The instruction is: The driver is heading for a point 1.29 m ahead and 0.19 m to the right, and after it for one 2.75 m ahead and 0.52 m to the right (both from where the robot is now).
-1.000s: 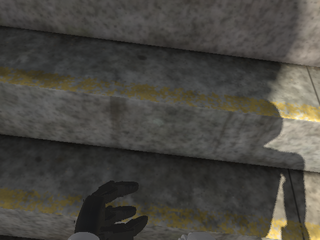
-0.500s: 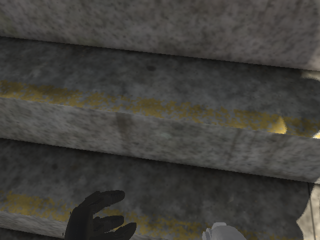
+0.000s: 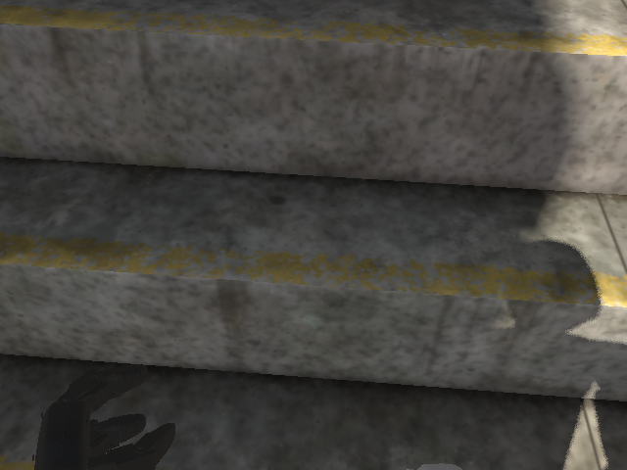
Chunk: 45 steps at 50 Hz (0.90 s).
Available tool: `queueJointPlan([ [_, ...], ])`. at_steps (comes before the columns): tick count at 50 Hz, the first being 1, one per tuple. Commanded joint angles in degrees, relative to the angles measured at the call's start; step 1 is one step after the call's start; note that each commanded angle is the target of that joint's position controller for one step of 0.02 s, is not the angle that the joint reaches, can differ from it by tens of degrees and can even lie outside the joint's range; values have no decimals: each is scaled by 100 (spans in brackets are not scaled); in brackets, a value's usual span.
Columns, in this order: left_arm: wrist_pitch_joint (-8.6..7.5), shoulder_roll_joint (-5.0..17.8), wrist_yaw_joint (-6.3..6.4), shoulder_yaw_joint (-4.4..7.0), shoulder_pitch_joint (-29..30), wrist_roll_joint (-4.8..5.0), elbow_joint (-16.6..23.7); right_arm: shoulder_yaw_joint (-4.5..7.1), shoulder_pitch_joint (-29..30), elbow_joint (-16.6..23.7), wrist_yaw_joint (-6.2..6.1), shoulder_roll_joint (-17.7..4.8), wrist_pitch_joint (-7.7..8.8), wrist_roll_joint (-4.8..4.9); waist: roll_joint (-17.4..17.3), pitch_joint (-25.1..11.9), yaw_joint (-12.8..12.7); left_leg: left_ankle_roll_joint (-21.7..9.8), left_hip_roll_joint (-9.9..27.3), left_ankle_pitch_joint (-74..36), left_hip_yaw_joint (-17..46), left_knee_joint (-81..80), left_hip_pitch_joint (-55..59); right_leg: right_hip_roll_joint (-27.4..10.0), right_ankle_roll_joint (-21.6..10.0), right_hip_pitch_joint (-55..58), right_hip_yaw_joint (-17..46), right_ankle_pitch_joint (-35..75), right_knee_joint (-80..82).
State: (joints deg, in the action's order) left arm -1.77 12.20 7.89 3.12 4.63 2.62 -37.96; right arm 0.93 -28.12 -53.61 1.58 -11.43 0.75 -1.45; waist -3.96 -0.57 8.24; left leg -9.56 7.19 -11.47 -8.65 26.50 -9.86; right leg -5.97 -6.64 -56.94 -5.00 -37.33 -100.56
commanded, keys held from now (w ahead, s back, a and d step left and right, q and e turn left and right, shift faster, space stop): w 1.00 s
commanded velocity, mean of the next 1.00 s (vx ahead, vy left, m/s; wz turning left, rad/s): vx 0.50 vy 0.00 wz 0.00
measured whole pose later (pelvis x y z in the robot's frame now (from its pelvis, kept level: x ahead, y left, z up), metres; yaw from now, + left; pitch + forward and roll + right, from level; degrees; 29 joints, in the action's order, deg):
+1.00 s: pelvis +0.02 +0.05 +0.04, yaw +1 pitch +4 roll -3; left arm -2.2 9.6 1.4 2.8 3.5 -3.1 -35.9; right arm 0.6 -25.9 -41.7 -2.5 -6.9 5.4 -5.6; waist -2.2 -3.4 8.5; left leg -6.7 1.5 2.7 -4.5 23.9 -8.1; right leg 1.8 -2.6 -48.3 -5.4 -39.4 -98.9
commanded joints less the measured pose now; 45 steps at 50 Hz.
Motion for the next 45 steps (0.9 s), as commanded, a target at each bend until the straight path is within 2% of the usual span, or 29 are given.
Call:
queueJointPlan([
  [1, -234, -1766, -210, -490, 24, -75, 1240, -213, -736, -23, -49, -122, 589, -433, -941, -160, -735, 164, 614, -5351, 2260, -265, 481, 722, 316, -1618, 483, 745, -5441],
  [2, -243, -1457, -281, -592, 384, -400, 1684, 153, -584, 117, -167, -920, 502, -464, -347, -227, -938, -465, 1361, -2914, 2970, -684, 1281, 442, 309, -2741, 458, 1016, -5630],
  [3, -277, -878, -451, -551, 1503, -719, 1835, 122, -610, 96, -299, -569, 432, -268, 969, 187, -476, -365, 1006, -1631, 2577, -422, 1753, 255, 242, -3557, 741, 1024, -5112],
  [4, -228, -477, -610, -474, 1408, -668, 2136, 393, -191, 449, -426, -1215, 420, -222, 595, -164, -611, -559, 1469, 1105, 3403, -1302, 1892, -163, 367, -3352, 528, 1220, -3828],
  [5, -116, -198, -745, -391, 1898, -590, 2581, 574, 154, 637, -705, -1341, 531, -84, -389, 489, -464, -881, 2328, 3908, 5141, -2813, 1283, -657, 476, -3563, 1117, 1247, -2982],
  [6, -10, 44, -784, -243, 2426, -546, 2393, 431, -207, 421, -775, -587, 510, -31, 368, 697, -93, -632, 1859, 4570, 4539, -2876, 1449, -591, 404, -3589, 1039, 1954, -2909],
  [10, 170, -807, -718, -397, 1522, -517, 1802, 516, -966, 175, -668, -366, 446, -80, 448, -96, 49, -511, 1008, 3063, 2692, -1928, 2263, -249, 135, -3344, 476, 2007, -3356],
  [11, 116, -714, -725, -398, 1633, -448, 1889, 517, -864, 231, -608, -312, 437, -26, 306, 38, 43, -562, 844, 3135, 2482, -2141, 2011, -309, 78, -3042, 338, 1739, -2635],
  [14, 142, -873, -683, -445, 1636, -422, 1964, 500, -722, 194, -493, -181, 457, -119, -166, 57, -53, -796, 891, 2137, 2247, -2458, 1911, -311, 71, -2618, 128, 1348, -2443],
  [15, 171, -1106, -685, -650, 1741, -342, 2113, 513, -671, 279, -554, -370, 442, 14, -391, 255, 14, -787, 899, 1424, 1970, -3000, 1446, -234, -119, -1888, 161, -502, -581],
  [16, 239, -1301, -651, -712, 1242, -270, 1899, 498, -394, 278, -575, -207, 339, -57, -397, 65, -202, -718, 716, -66, 1300, -2878, 885, 30, -261, -514, -7, -1129, 225],
  [17, 320, -1171, -573, -698, 654, -109, 1796, 474, 38, 413, -579, -333, 262, 0, -551, -214, -568, -668, 411, -2086, 750, -2512, 233, 451, -321, 1094, -275, -2052, 1505],
  [18, 153, -839, -502, -536, 1001, 127, 1386, 313, -730, 399, -505, -248, 301, 222, -290, -1285, 286, -565, 124, -6147, 968, -1739, -189, 1090, -220, 3055, -991, -1431, 1602],
  [19, 209, -701, -409, -403, -441, 118, 1196, 413, -325, 422, -337, -984, 482, 173, -998, -2290, -438, -519, 435, -7012, 998, -1078, -220, 1051, -44, 4246, -511, -499, 1780],
  [20, 267, -445, -286, -273, -1458, 24, 844, 553, 76, 484, -174, -1453, 669, 259, -967, -2732, -1056, -442, 522, -6860, 954, -411, -352, 1023, 2, 4835, -139, -347, 2282],
  [21, 317, -30, -277, -115, -2446, -104, 314, 564, 425, 578, -49, -1524, 849, 251, -467, -3143, -1551, -548, 453, -6224, 1023, 606, -321, 1237, 121, 5297, 194, -363, 2975],
  [22, 418, 466, -162, 61, -3179, -315, -153, 482, 1240, 950, 94, -1056, 844, 137, 1019, -2792, -1979, -453, -413, -3277, 1306, 2417, -2200, 635, -203, 5687, 2313, -2171, 4722],
  [23, 530, 1094, -97, 303, -2488, -526, -103, 409, 2000, 1385, 128, -258, 666, -109, 2706, -2339, -1960, -23, -1734, 1056, 2313, 5869, -3519, -468, -718, 4425, 5539, -4451, 6839],
  [24, 507, 678, -224, 161, -789, -594, 168, 192, 2492, 2074, 54, 468, 570, -300, 1827, -1576, -1268, 297, -1795, 1506, 3268, 8489, -4183, -657, -559, 2877, 5615, -4202, 7038],
  [25, 435, 399, -312, 92, -91, -621, 15, 35, 2505, 2433, 14, 808, 443, -290, 1415, -691, -610, 335, -1599, 1486, 3025, 9003, -4482, -701, -535, 1718, 4827, -3724, 6714],
  [26, 330, -86, -377, -16, 166, -598, -268, -3, 1846, 2334, -56, 717, 316, -358, 884, 159, -24, 396, -1406, 1669, 2669, 8817, -4457, -637, -491, 810, 3899, -3157, 6313],
  [28, 86, -450, -453, -135, -47, -663, -683, 103, 437, 1656, -120, 180, 110, -297, 388, 201, 571, 712, -1491, 1118, 2032, 9028, -3796, -413, -472, 329, 2384, -1822, 5901],
  [31, -250, 163, -444, -9, -165, -597, -788, 141, 383, 1356, -94, 73, -197, -30, 460, 404, 656, 751, -1405, 959, 1765, 8812, -3527, -616, -412, -168, 1825, -1904, 6240],
  [34, -343, 672, -419, 137, -264, -561, -675, 146, 657, 1237, 31, -44, -265, 71, 494, 311, 454, 635, -1150, 1326, 1343, 7640, -3313, -804, -429, 256, 1677, -2192, 6215],
  [36, -322, 824, -315, 219, -571, -532, -566, 109, 1223, 1483, 54, 13, -289, 35, 763, 198, 115, 563, -742, 1921, 1341, 6519, -3541, -1172, -495, 1105, 2037, -2497, 6319],
  [40, -249, 538, -207, 289, -806, -553, -272, 73, 1839, 1988, 8, 148, -298, -47, 1331, -221, -411, 434, -319, 2166, 1164, 4430, -3456, -1384, -337, 2365, 2104, -2140, 5743],
  [42, -224, 647, -212, 332, -846, -740, -169, -5, 1472, 2140, -22, 385, -109, -21, 809, -273, -342, 267, -376, 2602, 1076, 3636, -2919, -1128, 17, 2104, 1550, -2361, 4973],
  [44, -46, 232, -323, 203, -173, -583, 86, -39, 573, 1901, -95, 480, 56, -255, -798, -194, 248, 76, -489, 1553, 718, 1241, -1660, 267, 784, 1718, -302, -1158, 2287],
  [45, 65, -128, -451, 126, -227, -543, 53, -51, 5, 1673, -185, 369, 131, -436, -1285, -373, 201, -108, -464, 795, 1026, 1172, -950, 781, 778, 1317, -731, -629, 224],
])
Keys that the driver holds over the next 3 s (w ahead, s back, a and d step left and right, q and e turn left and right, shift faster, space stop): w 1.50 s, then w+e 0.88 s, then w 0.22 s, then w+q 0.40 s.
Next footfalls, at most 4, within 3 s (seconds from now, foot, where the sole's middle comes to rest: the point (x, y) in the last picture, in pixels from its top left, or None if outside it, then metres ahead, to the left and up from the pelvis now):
0.42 right None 0.14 -0.17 -0.57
0.80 left None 0.04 0.11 -0.57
1.04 left None -0.10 0.16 -0.83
1.16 right None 0.03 -0.03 -0.59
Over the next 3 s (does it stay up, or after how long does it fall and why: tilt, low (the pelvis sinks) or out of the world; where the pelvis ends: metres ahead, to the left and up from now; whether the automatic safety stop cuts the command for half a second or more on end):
stays up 0.08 -0.01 0.09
